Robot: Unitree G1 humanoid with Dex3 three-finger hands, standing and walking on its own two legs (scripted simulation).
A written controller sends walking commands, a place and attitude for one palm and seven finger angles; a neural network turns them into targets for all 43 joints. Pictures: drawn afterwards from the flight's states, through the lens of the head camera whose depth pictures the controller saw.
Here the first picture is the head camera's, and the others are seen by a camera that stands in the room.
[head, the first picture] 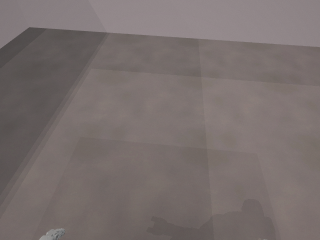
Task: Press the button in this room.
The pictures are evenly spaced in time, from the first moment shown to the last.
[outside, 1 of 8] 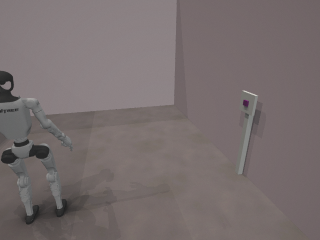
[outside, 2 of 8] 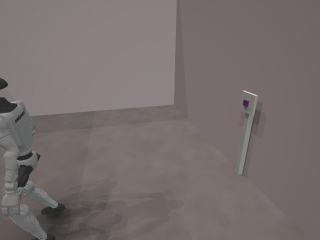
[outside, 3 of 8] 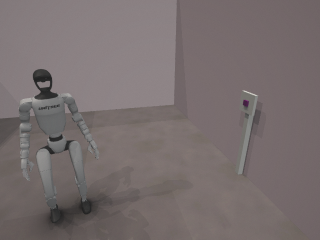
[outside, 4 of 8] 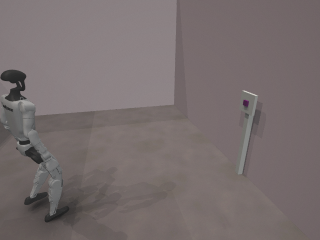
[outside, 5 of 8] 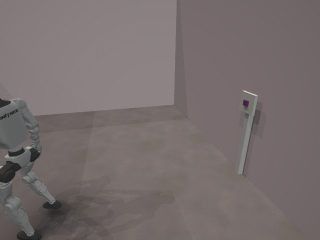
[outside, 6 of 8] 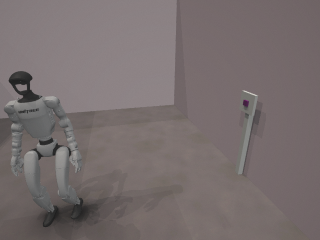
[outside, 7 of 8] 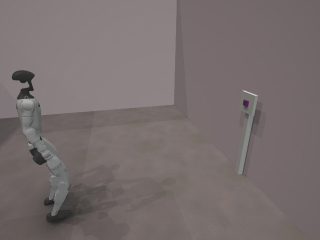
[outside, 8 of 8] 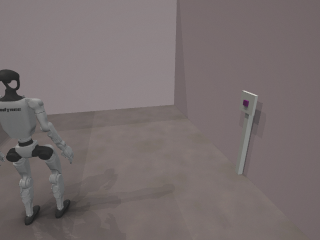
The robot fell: no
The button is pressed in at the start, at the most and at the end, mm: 0 0 0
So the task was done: no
